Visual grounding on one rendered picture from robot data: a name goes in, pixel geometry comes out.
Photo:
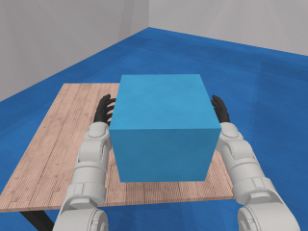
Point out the left robot forearm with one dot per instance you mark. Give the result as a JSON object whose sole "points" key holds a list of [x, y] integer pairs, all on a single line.
{"points": [[87, 189]]}

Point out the left robot hand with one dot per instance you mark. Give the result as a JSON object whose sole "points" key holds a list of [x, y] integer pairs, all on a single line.
{"points": [[101, 114]]}

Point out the table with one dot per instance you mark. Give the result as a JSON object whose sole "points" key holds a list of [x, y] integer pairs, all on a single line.
{"points": [[39, 181]]}

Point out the robot right upper arm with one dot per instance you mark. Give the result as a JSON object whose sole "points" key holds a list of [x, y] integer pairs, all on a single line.
{"points": [[272, 216]]}

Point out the robot left upper arm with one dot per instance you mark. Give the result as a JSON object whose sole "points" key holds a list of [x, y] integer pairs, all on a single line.
{"points": [[92, 219]]}

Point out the right robot hand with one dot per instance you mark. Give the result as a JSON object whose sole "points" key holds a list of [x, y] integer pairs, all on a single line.
{"points": [[220, 109]]}

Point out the right robot forearm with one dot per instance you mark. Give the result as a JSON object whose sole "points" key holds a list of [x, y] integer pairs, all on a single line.
{"points": [[250, 185]]}

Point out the carton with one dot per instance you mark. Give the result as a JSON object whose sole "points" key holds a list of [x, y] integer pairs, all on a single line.
{"points": [[163, 128]]}

